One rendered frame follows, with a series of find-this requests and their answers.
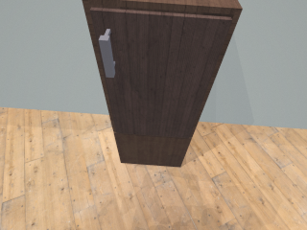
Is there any handle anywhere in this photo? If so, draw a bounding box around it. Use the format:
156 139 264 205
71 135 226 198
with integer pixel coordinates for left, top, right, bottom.
99 29 116 78

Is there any cupboard door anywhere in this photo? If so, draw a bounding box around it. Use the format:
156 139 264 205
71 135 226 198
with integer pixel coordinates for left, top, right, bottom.
89 7 232 138

